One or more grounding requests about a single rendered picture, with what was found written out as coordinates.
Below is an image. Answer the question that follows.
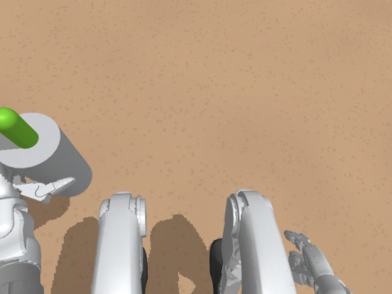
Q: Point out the right robot arm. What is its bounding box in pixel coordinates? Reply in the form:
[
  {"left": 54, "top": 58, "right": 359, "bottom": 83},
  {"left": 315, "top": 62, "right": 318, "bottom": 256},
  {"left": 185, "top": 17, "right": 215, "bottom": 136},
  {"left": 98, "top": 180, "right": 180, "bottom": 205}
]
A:
[{"left": 314, "top": 274, "right": 353, "bottom": 294}]

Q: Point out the left robot arm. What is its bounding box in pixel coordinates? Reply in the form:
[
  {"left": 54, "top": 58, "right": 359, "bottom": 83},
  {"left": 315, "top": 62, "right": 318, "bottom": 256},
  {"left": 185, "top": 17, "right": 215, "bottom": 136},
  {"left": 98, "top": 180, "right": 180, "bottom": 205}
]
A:
[{"left": 0, "top": 197, "right": 44, "bottom": 294}]

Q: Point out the right robot foot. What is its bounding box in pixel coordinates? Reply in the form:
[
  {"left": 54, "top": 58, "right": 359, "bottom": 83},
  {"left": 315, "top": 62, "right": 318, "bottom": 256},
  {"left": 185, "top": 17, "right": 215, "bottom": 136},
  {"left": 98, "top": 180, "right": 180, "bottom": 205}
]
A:
[{"left": 209, "top": 238, "right": 223, "bottom": 294}]

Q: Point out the right robot hand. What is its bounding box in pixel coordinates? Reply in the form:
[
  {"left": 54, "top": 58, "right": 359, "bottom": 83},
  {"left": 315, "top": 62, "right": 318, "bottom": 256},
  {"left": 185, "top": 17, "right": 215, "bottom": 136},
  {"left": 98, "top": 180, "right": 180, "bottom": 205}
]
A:
[{"left": 284, "top": 230, "right": 334, "bottom": 288}]

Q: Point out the bottle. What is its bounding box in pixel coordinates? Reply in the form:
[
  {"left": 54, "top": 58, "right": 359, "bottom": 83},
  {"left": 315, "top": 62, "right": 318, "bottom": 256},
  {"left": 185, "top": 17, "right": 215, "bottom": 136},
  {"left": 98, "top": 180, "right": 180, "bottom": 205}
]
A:
[{"left": 0, "top": 107, "right": 92, "bottom": 197}]

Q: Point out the left robot hand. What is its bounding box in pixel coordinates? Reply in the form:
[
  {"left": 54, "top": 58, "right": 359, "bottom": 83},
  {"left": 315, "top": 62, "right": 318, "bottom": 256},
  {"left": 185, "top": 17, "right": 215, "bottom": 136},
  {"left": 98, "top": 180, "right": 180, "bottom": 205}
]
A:
[{"left": 0, "top": 162, "right": 77, "bottom": 204}]

